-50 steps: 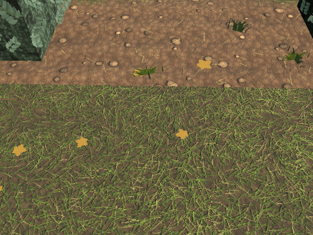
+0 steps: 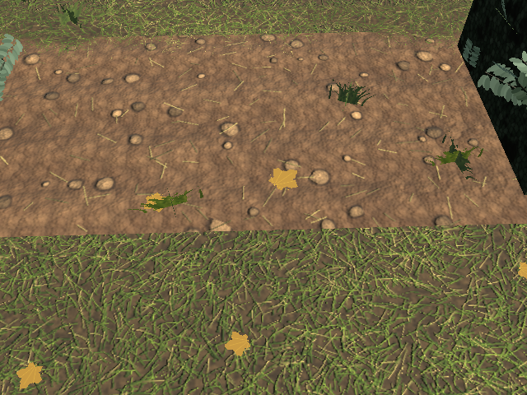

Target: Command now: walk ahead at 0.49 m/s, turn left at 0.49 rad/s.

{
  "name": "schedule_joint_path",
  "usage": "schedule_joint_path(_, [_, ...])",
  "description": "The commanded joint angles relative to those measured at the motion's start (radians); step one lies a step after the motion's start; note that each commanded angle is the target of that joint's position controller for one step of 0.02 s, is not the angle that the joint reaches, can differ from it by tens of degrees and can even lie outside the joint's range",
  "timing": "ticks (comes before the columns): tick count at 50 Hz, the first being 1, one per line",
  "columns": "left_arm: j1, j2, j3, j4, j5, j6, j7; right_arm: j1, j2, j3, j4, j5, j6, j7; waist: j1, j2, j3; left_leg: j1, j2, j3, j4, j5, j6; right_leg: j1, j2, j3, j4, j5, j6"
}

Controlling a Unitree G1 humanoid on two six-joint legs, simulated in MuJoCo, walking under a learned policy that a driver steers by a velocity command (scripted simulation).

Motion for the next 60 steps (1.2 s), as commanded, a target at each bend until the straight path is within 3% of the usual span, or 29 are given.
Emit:
schedule_joint_path(1, [0.021, 0.173, 0.033, -0.022, 0.005, 0.002, 0.017, 0.006, -0.06, -0.011, -0.056, -0.001, -0.009, -0.004, -0.045, -0.099, -0.008, 0.113, -0.079, 0.072, -0.036, -0.125, 0.056, 0.003, -0.305, 0.023, 0.148, 1.166, -0.046])
schedule_joint_path(3, [0.012, 0.201, 0.04, -0.027, 0.012, 0.018, 0.022, 0.185, -0.106, -0.034, -0.006, -0.003, -0.018, -0.015, -0.12, -0.107, -0.115, 0.334, -0.136, 0.056, -0.102, -0.203, 0.111, -0.033, -0.307, 0.012, 0.447, 1.174, -0.052])
schedule_joint_path(4, [-0.007, 0.206, 0.04, -0.042, 0.008, 0.02, 0.016, 0.323, -0.154, -0.057, 0.031, -0.013, -0.024, -0.028, -0.198, -0.054, -0.186, 0.553, -0.095, -0.041, -0.185, -0.224, 0.161, -0.187, -0.281, -0.004, 0.708, 0.956, -0.036])
schedule_joint_path(5, [0.043, 0.095, 0.017, -0.104, -0.015, 0.014, -0.006, 0.356, -0.28, -0.094, 0.022, -0.018, -0.019, -0.045, -0.149, 0.191, -0.294, 0.886, 0.227, -0.539, -0.207, -0.256, 0.323, -0.608, -0.119, 0.0, 1.128, 0.16, 0.02])
schedule_joint_path(6, [-0.065, 0.157, 0.032, -0.151, -0.008, 0.003, -0.013, 0.344, -0.286, -0.095, 0.014, 0.024, -0.008, -0.044, -0.162, 0.13, -0.351, 0.941, 0.318, -0.893, -0.373, -0.241, 0.389, -0.808, 0.007, 0.221, 1.288, -0.149, 0.028])
schedule_joint_path(7, [-0.152, 0.157, 0.029, -0.18, -0.007, -0.012, -0.019, 0.294, -0.261, -0.089, 0.02, 0.029, -0.005, -0.055, -0.147, 0.042, -0.193, 0.839, 0.293, -0.725, -0.4, -0.207, 0.342, -0.897, -0.076, 0.289, 1.234, -0.046, 0.015])
schedule_joint_path(9, [-0.139, 0.142, 0.026, -0.165, -0.005, -0.019, -0.02, 0.203, -0.175, -0.068, 0.016, 0.025, -0.013, -0.063, -0.057, -0.063, -0.045, 0.588, 0.209, -0.534, -0.428, -0.001, 0.249, -0.797, -0.142, 0.279, 1.039, 0.041, 0.02])
schedule_joint_path(12, [-0.096, 0.119, 0.023, -0.159, 0.031, 0.038, -0.026, 0.17, -0.15, -0.053, 0.01, 0.036, -0.042, -0.064, 0.005, -0.031, -0.06, 0.458, 0.108, -0.394, -0.446, 0.176, 0.214, -0.671, -0.152, 0.264, 0.922, 0.059, 0.065])
schedule_joint_path(18, [-0.319, 0.113, 0.019, -0.242, 0.022, 0.055, -0.035, 0.275, -0.185, -0.062, 0.028, 0.037, -0.048, -0.059, -0.06, 0.032, -0.009, 0.451, 0.05, -0.377, -0.476, 0.101, 0.164, -0.757, -0.145, 0.232, 0.626, 0.269, 0.112])
schedule_joint_path(24, [-0.483, 0.127, 0.011, -0.309, 0.006, 0.038, -0.043, 0.351, -0.207, -0.07, 0.024, 0.019, -0.042, -0.069, -0.124, 0.057, -0.016, 0.578, 0.078, -0.443, -0.394, 0.181, 0.137, -0.746, -0.09, 0.246, 0.409, 0.326, 0.097])
schedule_joint_path(28, [-0.279, 0.18, 0.03, -0.258, 0.003, 0.018, -0.032, 0.274, -0.231, -0.073, -0.001, 0.016, -0.052, -0.076, -0.018, 0.071, -0.069, 0.529, 0.086, -0.452, -0.248, 0.34, 0.067, -0.411, -0.043, 0.236, 0.28, 0.236, 0.034])
schedule_joint_path(29, [-0.147, 0.205, 0.043, -0.218, 0.011, 0.005, -0.022, 0.276, -0.216, -0.068, 0.005, 0.02, -0.058, -0.07, 0.046, 0.013, -0.137, 0.5, 0.024, -0.396, -0.065, 0.365, 0.044, -0.241, -0.053, 0.24, 0.223, 0.24, 0.007])
schedule_joint_path(30, [0.017, 0.263, 0.056, -0.201, 0.032, -0.004, -0.008, 0.3, -0.151, -0.048, -0.011, 0.023, -0.066, -0.063, 0.102, -0.088, -0.276, 0.407, -0.035, -0.314, 0.209, 0.158, 0.022, -0.044, -0.244, 0.443, 0.19, 0.038, -0.043])
schedule_joint_path(31, [0.047, 0.372, 0.081, -0.178, 0.045, 0.006, -0.007, 0.467, -0.07, -0.034, -0.014, 0.053, -0.067, -0.059, 0.017, -0.353, -0.349, 0.115, -0.208, -0.217, 0.477, -0.464, -0.022, 0.15, -0.467, 0.955, 0.05, -0.044, -0.182])
schedule_joint_path(32, [-0.014, 0.292, 0.074, -0.177, 0.017, 0.018, -0.018, 0.446, -0.143, -0.037, 0.016, 0.019, -0.058, -0.067, 0.0, -0.215, -0.255, 0.002, -0.144, -0.252, 0.574, -0.468, -0.007, 0.062, -0.45, 1.059, 0.002, -0.191, -0.203])
schedule_joint_path(33, [-0.105, 0.211, 0.056, -0.197, 0.004, 0.019, -0.025, 0.341, -0.16, -0.04, -0.001, 0.008, -0.057, -0.06, -0.01, -0.097, -0.124, -0.009, -0.097, -0.243, 0.575, -0.366, -0.008, -0.065, -0.399, 0.892, 0.0, -0.164, -0.19])
schedule_joint_path(34, [-0.144, 0.168, 0.045, -0.194, 0.003, 0.017, -0.031, 0.259, -0.155, -0.036, -0.023, 0.001, -0.059, -0.053, -0.013, -0.042, -0.077, 0.005, -0.06, -0.218, 0.524, -0.305, -0.012, -0.148, -0.343, 0.755, -0.002, -0.021, -0.174])
schedule_joint_path(36, [-0.132, 0.143, 0.034, -0.164, -0.005, 0.008, -0.033, 0.22, -0.14, -0.03, -0.043, -0.017, -0.049, -0.042, -0.037, -0.104, -0.061, 0.052, -0.011, -0.175, 0.434, -0.274, -0.036, -0.214, -0.254, 0.605, -0.008, 0.243, -0.148])
schedule_joint_path(39, [-0.056, 0.156, 0.038, -0.12, -0.017, -0.005, -0.036, 0.197, -0.109, -0.015, -0.056, -0.02, -0.039, -0.036, -0.045, -0.115, -0.084, 0.06, -0.005, -0.133, 0.364, -0.278, -0.076, -0.215, -0.227, 0.546, -0.005, 0.476, -0.179])
schedule_joint_path(43, [-0.001, 0.175, 0.049, -0.093, -0.02, 0.007, -0.027, 0.018, -0.086, 0.009, -0.115, -0.013, -0.036, -0.034, -0.013, -0.108, -0.026, 0.034, 0.012, -0.099, 0.147, -0.179, -0.121, -0.272, -0.2, 0.518, -0.057, 0.394, -0.186])
schedule_joint_path(48, [0.063, 0.196, 0.062, -0.077, -0.013, 0.016, -0.029, -0.128, -0.09, 0.022, -0.165, 0.008, -0.046, -0.039, 0.033, -0.103, -0.032, 0.118, -0.021, -0.09, -0.039, -0.074, -0.133, -0.266, -0.194, 0.53, -0.003, 0.454, -0.16])
schedule_joint_path(51, [0.047, 0.211, 0.071, -0.087, -0.008, 0.024, -0.025, -0.104, -0.108, 0.016, -0.17, 0.013, -0.059, -0.049, 0.007, -0.108, -0.043, 0.236, -0.041, -0.106, -0.126, -0.119, -0.115, -0.275, -0.203, 0.578, 0.071, 0.47, -0.132])
schedule_joint_path(53, [0.016, 0.212, 0.074, -0.098, -0.013, 0.025, -0.024, 0.038, -0.139, 0.0, -0.128, 0.007, -0.075, -0.063, -0.063, -0.066, -0.089, 0.469, -0.053, -0.111, -0.243, -0.128, -0.085, -0.339, -0.15, 0.569, 0.217, 0.469, -0.095])
schedule_joint_path(54, [0.002, 0.179, 0.066, -0.117, -0.023, 0.017, -0.029, 0.161, -0.204, -0.02, -0.11, -0.01, -0.088, -0.079, -0.118, 0.025, -0.176, 0.648, 0.087, -0.249, -0.294, -0.222, -0.043, -0.422, -0.083, 0.508, 0.425, 0.382, -0.065])
schedule_joint_path(55, [0.028, 0.091, 0.047, -0.157, -0.048, 0.013, -0.029, 0.263, -0.293, -0.041, -0.111, -0.028, -0.081, -0.093, -0.14, 0.197, -0.291, 0.873, 0.341, -0.563, -0.372, -0.421, 0.026, -0.644, 0.034, 0.357, 0.697, 0.013, -0.026])
schedule_joint_path(56, [0.071, 0.142, 0.056, -0.165, -0.027, 0.027, -0.023, 0.251, -0.295, -0.05, -0.1, -0.014, -0.062, -0.093, -0.095, 0.237, -0.27, 0.811, 0.427, -0.802, -0.438, -0.52, 0.097, -0.776, 0.036, 0.298, 0.843, -0.181, -0.03])
schedule_joint_path(57, [0.054, 0.165, 0.062, -0.141, -0.006, 0.041, -0.024, 0.194, -0.202, -0.032, -0.114, -0.006, -0.056, -0.087, -0.067, 0.111, -0.161, 0.71, 0.386, -0.718, -0.439, -0.56, 0.102, -0.798, -0.035, 0.325, 0.917, -0.112, -0.038])
schedule_joint_path(58, [0.004, 0.148, 0.06, -0.138, 0.001, 0.045, -0.036, 0.146, -0.138, -0.017, -0.119, 0.002, -0.06, -0.081, -0.058, 0.05, -0.079, 0.616, 0.326, -0.575, -0.46, -0.462, 0.085, -0.79, -0.064, 0.322, 0.912, -0.037, -0.031])
schedule_joint_path(60, [-0.035, 0.132, 0.062, -0.147, 0.014, 0.061, -0.052, 0.129, -0.104, -0.007, -0.108, 0.004, -0.074, -0.081, -0.033, 0.097, -0.033, 0.529, 0.251, -0.376, -0.496, -0.232, 0.048, -0.753, -0.102, 0.303, 0.874, 0.029, -0.01])
Keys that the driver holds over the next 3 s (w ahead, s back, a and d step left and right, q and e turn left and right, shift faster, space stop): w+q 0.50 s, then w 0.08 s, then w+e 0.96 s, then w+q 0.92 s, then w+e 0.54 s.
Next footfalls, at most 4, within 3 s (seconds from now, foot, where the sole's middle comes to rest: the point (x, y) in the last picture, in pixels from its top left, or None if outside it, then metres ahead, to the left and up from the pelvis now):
0.08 left None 0.20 0.07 -0.77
0.60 right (299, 361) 0.53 -0.04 -0.77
1.08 left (204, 301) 0.69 0.22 -0.77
1.60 right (286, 221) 0.96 -0.01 -0.77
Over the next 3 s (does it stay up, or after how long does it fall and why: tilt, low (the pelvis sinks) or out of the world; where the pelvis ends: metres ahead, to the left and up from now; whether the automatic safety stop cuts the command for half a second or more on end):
stays up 1.57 0.12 0.02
